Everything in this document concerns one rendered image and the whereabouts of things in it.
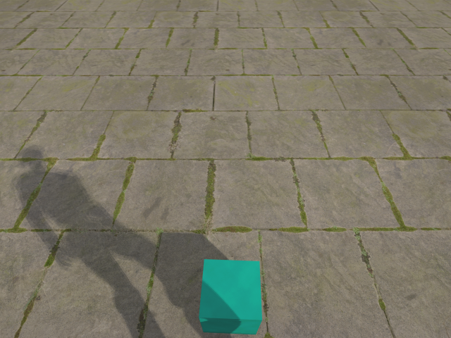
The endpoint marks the carton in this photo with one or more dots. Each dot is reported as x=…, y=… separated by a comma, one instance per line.
x=230, y=297

